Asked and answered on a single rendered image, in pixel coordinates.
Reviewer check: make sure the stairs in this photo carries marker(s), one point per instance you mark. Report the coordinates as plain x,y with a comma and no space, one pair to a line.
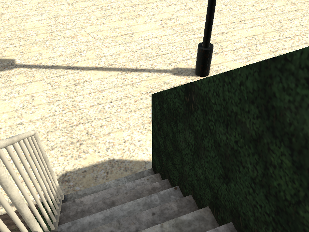
140,202

